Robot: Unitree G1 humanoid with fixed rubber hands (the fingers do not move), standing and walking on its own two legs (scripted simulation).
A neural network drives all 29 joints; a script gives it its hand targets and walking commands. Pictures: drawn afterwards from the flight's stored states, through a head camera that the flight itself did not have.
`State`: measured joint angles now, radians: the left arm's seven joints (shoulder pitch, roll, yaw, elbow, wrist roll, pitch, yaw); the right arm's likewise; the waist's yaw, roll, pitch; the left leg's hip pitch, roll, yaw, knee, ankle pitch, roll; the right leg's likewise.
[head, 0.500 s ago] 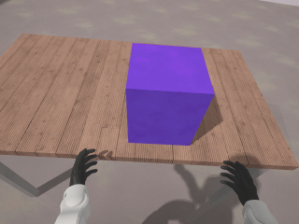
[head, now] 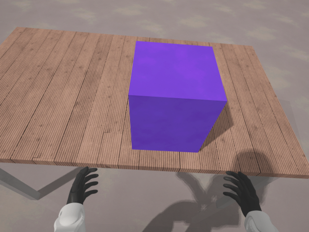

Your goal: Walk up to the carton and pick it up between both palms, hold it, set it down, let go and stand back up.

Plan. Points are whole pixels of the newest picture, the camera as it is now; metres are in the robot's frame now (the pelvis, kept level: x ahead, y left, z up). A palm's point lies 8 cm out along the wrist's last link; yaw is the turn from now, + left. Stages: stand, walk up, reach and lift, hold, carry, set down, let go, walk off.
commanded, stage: set down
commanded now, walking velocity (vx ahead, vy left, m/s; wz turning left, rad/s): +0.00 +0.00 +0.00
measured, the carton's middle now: (169, 101) +0.47 -0.01 +0.05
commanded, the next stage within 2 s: let go in 0.90 s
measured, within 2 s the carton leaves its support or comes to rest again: neither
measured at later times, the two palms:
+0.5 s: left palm (78, 207) +0.20 +0.21 -0.07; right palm (246, 215) +0.19 -0.22 -0.06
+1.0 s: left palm (76, 214) +0.19 +0.22 -0.09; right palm (241, 218) +0.19 -0.21 -0.08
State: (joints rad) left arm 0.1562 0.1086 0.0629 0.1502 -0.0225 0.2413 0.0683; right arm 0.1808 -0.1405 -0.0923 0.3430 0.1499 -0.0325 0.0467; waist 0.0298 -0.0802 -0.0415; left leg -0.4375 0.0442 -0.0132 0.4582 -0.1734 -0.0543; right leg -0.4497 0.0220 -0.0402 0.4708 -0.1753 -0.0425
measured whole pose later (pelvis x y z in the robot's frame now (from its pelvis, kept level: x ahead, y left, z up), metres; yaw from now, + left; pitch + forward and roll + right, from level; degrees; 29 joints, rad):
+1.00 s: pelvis +0.02 +0.00 +0.00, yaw +0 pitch +8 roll +0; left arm 0.18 0.15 0.06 0.34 -0.02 0.21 0.01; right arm 0.15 -0.13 -0.04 0.64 0.14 -0.18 0.00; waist 0.03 -0.08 0.02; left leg -0.40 0.04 -0.01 0.46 -0.20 -0.05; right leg -0.42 0.02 -0.04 0.47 -0.20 -0.04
